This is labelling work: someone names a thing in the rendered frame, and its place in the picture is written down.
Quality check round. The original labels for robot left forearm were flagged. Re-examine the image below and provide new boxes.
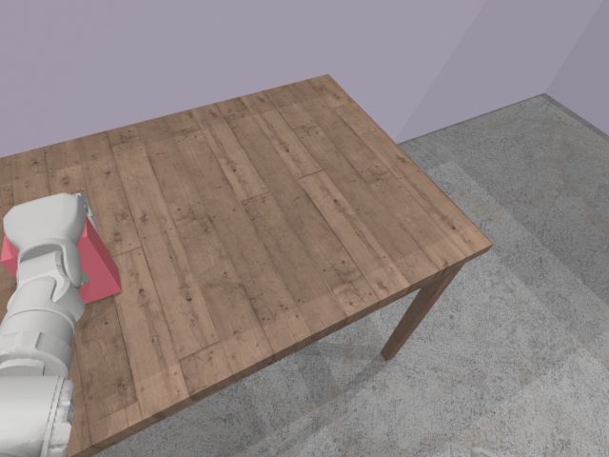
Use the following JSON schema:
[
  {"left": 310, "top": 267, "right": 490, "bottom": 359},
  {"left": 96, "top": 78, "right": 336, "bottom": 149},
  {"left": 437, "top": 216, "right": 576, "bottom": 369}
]
[{"left": 0, "top": 238, "right": 85, "bottom": 380}]

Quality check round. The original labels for robot left hand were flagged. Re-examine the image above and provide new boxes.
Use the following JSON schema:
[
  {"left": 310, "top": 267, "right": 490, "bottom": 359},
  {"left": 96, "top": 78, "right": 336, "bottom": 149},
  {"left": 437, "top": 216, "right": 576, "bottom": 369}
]
[{"left": 3, "top": 192, "right": 98, "bottom": 286}]

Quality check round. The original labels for table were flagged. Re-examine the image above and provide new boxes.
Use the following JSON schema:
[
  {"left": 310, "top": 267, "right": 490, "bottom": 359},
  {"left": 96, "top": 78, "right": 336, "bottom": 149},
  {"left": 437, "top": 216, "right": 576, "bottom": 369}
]
[{"left": 0, "top": 74, "right": 494, "bottom": 457}]

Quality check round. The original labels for sponge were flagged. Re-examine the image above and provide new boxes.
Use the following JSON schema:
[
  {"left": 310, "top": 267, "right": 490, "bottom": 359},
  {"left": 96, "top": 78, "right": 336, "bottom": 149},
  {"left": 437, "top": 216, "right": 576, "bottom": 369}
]
[{"left": 1, "top": 217, "right": 122, "bottom": 304}]

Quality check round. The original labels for left robot upper arm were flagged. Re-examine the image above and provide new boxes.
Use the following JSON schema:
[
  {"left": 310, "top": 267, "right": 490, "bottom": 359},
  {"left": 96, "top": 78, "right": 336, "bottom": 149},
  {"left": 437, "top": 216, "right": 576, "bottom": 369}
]
[{"left": 0, "top": 375, "right": 75, "bottom": 457}]

